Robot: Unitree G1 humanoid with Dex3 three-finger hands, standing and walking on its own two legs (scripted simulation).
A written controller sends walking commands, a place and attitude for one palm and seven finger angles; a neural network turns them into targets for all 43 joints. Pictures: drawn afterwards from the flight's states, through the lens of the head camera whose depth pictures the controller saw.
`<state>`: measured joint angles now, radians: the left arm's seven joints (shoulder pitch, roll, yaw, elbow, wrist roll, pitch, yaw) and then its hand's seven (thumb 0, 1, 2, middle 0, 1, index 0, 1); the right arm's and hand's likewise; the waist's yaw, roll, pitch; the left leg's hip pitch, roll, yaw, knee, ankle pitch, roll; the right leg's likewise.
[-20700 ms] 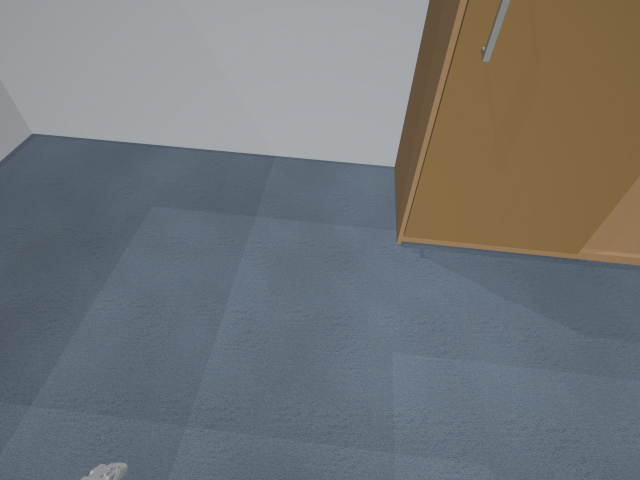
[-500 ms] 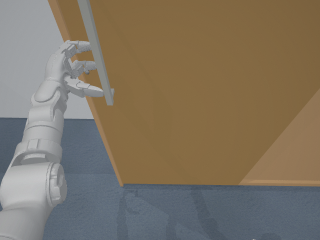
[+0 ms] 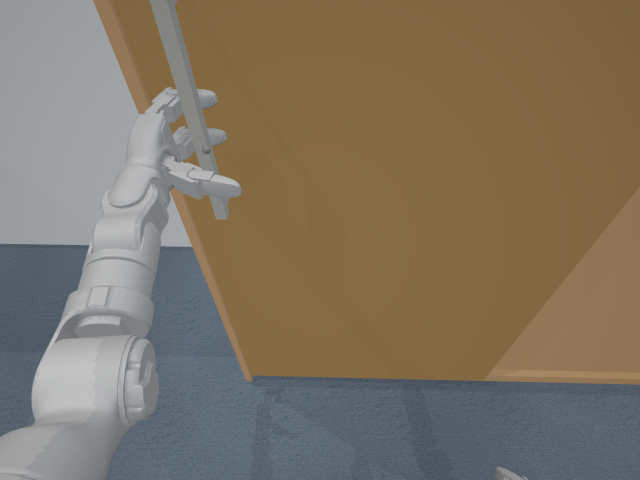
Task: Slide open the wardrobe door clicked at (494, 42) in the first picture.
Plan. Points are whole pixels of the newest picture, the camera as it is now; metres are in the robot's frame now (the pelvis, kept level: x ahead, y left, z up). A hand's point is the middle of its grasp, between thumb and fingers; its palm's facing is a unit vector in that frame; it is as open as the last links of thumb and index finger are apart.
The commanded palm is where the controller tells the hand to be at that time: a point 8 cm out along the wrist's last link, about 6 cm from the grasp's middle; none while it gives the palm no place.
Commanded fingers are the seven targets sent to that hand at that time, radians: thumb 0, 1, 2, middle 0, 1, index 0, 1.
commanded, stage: slide the fingers in behind the handle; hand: left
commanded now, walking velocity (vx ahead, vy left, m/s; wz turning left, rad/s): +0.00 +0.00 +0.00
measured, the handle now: (202, 121) +0.51 +0.16 +0.20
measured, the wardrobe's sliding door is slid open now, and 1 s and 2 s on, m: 0.00 0.00 0.00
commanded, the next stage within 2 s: grip the handle and tug to test in 0.76 s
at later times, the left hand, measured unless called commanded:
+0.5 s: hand (210, 156) +0.44 +0.14 +0.19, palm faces -0.02 -1.00 +0.00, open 14.2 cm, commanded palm +0.42 +0.19 +0.19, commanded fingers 0.00 -0.50 0.30 -0.30 -1.20 -0.30 -1.20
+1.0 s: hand (211, 153) +0.45 +0.14 +0.19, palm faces -0.02 -1.00 +0.02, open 13.6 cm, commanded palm +0.43 +0.19 +0.19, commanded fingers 0.00 -0.13 0.46 -0.34 -1.25 -0.34 -1.25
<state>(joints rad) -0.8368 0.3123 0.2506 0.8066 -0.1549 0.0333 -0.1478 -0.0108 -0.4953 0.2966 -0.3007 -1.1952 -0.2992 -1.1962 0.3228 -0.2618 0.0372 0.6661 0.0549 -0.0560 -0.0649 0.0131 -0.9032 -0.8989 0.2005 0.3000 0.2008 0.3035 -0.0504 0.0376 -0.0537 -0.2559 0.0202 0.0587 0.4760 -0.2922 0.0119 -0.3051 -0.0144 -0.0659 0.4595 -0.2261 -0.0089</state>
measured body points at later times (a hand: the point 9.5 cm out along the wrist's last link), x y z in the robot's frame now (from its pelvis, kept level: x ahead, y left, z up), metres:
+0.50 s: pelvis -0.01 +0.00 +0.00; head +0.00 -0.01 +0.45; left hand +0.44 +0.19 +0.20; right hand +0.09 -0.26 -0.11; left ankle -0.03 +0.11 -0.74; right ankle +0.00 -0.11 -0.74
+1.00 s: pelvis -0.01 +0.00 +0.00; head +0.01 +0.00 +0.45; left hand +0.45 +0.19 +0.19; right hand +0.07 -0.26 -0.12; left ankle -0.03 +0.11 -0.74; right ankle +0.00 -0.11 -0.74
